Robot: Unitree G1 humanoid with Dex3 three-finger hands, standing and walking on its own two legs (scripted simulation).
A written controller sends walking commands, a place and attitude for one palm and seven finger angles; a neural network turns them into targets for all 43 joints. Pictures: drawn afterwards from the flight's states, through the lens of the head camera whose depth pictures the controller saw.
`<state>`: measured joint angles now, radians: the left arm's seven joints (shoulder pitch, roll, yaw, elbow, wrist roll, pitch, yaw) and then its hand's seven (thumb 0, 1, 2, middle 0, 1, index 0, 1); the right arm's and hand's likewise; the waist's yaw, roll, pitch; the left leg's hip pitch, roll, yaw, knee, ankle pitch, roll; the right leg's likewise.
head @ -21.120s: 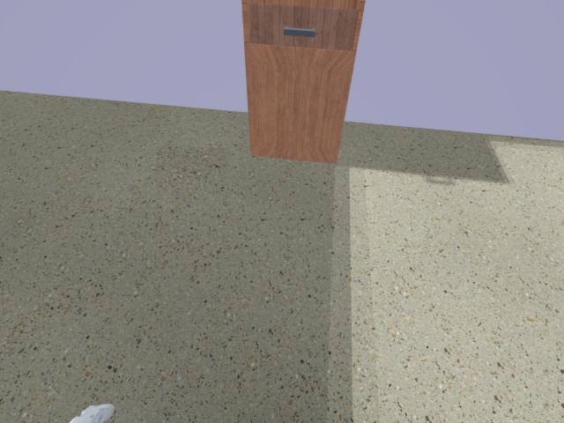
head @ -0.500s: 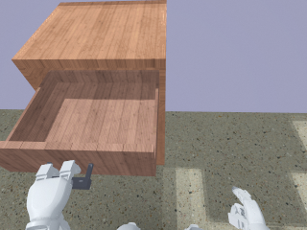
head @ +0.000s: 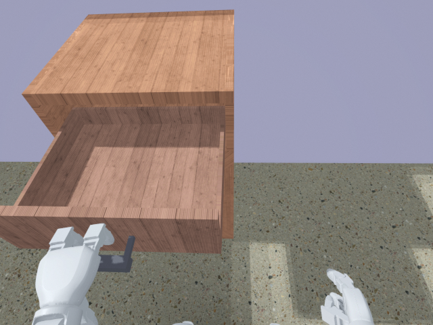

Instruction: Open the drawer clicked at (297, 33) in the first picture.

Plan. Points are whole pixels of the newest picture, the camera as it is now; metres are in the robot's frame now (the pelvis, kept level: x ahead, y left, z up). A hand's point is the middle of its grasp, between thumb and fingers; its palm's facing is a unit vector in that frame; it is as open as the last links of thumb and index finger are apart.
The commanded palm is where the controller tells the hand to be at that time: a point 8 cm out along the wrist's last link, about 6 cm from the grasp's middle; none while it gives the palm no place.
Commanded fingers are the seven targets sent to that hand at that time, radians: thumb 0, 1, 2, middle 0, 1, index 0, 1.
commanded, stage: lift the hand off the handle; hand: left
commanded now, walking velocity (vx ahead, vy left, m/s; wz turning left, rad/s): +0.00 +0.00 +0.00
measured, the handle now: (98, 251) +0.24 +0.26 -0.01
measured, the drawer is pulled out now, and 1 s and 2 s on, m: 0.30 0.30 0.30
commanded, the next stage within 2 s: draw the hand back to the body in 1.02 s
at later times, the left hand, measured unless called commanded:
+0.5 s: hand (59, 259) +0.20 +0.26 +0.08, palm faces +0.07 -0.07 -0.99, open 13.6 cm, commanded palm +0.17 +0.26 +0.14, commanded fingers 0.00 -0.50 0.30 -0.30 -1.20 -0.30 -1.20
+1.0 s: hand (39, 237) +0.20 +0.26 +0.15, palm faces +0.10 -0.07 -0.99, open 13.9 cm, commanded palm +0.17 +0.25 +0.19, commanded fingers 0.00 -0.50 0.30 -0.30 -1.20 -0.30 -1.20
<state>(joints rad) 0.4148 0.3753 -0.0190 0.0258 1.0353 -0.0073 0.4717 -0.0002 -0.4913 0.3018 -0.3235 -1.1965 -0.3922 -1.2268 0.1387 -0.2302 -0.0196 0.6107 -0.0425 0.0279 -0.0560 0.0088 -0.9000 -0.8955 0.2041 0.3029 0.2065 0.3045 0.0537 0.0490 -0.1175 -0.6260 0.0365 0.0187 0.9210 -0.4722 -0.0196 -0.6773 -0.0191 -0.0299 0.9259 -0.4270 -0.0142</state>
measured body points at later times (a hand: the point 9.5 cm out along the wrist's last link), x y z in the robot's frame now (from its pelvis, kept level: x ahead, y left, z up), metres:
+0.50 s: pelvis +0.01 +0.01 +0.03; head +0.02 -0.02 +0.48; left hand +0.19 +0.26 +0.13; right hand +0.23 -0.20 -0.07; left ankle -0.01 +0.13 -0.69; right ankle +0.02 -0.11 -0.69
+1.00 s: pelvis +0.02 +0.01 +0.05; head +0.01 -0.03 +0.49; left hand +0.19 +0.26 +0.20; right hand +0.24 -0.19 -0.05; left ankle -0.01 +0.13 -0.69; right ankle +0.02 -0.11 -0.69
